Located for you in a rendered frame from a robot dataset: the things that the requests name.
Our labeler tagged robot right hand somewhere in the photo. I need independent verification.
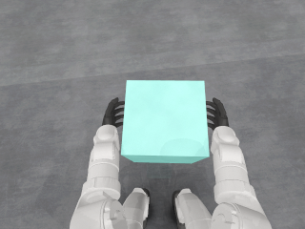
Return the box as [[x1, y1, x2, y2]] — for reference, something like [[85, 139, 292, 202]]
[[206, 97, 230, 131]]

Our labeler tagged right robot shin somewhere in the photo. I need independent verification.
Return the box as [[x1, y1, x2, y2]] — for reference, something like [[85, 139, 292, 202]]
[[178, 188, 191, 223]]

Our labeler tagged right robot forearm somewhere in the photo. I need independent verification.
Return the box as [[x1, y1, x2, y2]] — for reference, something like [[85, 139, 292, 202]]
[[211, 126, 266, 217]]

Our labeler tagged robot right foot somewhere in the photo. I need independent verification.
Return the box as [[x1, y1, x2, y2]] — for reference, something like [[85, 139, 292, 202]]
[[172, 190, 186, 229]]

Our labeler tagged robot left upper arm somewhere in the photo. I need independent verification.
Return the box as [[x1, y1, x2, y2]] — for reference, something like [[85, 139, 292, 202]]
[[70, 198, 128, 229]]

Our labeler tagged robot right upper arm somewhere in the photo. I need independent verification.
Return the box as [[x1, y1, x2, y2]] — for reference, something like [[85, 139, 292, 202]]
[[211, 201, 272, 229]]

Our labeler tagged left robot forearm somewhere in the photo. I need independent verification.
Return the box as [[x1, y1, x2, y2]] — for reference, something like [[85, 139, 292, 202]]
[[70, 124, 121, 229]]

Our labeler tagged carton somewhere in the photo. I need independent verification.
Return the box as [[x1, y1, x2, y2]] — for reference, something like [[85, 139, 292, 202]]
[[121, 80, 210, 164]]

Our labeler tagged robot left hand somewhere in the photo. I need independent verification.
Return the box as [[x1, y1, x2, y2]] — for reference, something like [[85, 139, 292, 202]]
[[102, 97, 125, 128]]

